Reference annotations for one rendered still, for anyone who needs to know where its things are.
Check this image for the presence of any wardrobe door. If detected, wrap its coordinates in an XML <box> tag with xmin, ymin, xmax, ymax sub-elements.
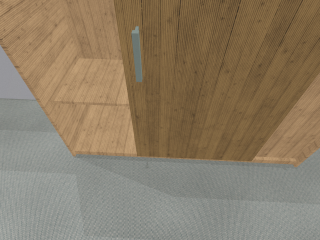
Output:
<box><xmin>256</xmin><ymin>73</ymin><xmax>320</xmax><ymax>159</ymax></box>
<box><xmin>113</xmin><ymin>0</ymin><xmax>320</xmax><ymax>162</ymax></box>

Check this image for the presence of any handle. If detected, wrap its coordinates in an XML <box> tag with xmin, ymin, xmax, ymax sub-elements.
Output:
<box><xmin>131</xmin><ymin>26</ymin><xmax>143</xmax><ymax>82</ymax></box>

